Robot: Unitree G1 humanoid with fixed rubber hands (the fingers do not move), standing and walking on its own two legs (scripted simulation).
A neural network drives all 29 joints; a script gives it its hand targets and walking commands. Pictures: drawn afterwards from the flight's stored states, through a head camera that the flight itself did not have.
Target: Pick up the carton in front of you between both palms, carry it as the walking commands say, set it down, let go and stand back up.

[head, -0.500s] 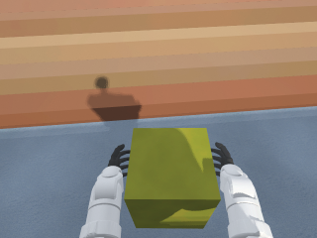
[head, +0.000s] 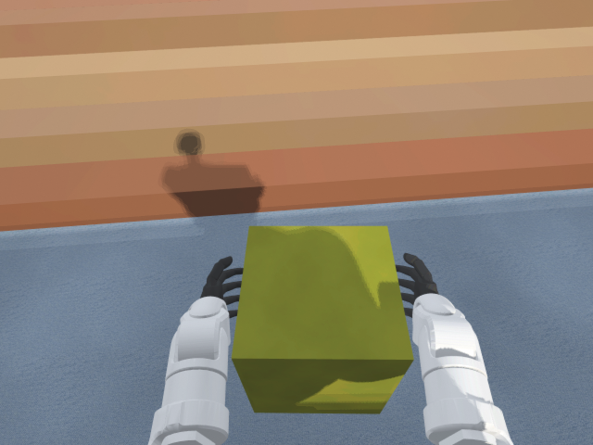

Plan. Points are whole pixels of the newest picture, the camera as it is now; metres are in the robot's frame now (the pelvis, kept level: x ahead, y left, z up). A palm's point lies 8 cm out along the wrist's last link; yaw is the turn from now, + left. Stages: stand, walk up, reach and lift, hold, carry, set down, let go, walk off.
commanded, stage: reach and lift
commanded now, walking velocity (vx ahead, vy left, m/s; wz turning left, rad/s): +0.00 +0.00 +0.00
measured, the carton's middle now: (317, 324) +0.31 +0.00 -0.05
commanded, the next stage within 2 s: hold in 0.40 s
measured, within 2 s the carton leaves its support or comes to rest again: neither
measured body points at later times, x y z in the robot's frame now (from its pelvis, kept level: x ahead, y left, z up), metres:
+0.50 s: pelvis +0.01 +0.00 +0.00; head -0.03 +0.00 +0.45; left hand +0.31 +0.15 +0.04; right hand +0.31 -0.15 +0.04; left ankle +0.02 +0.13 -0.74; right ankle +0.02 -0.13 -0.74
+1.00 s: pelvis +0.00 +0.00 +0.00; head -0.05 +0.00 +0.45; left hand +0.30 +0.15 +0.05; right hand +0.30 -0.15 +0.05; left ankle +0.02 +0.13 -0.74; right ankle +0.02 -0.13 -0.74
